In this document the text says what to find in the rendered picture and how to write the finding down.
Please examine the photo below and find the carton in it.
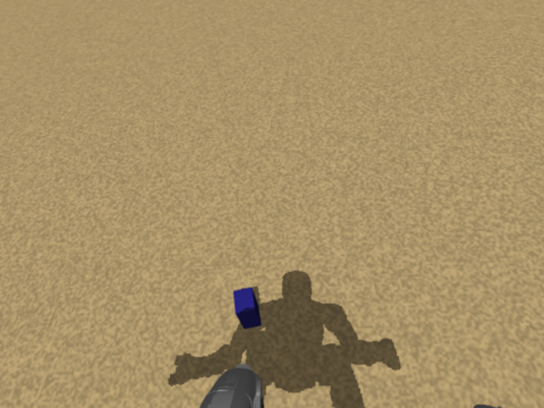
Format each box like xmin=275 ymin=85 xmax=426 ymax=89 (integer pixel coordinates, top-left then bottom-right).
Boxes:
xmin=233 ymin=287 xmax=261 ymax=329

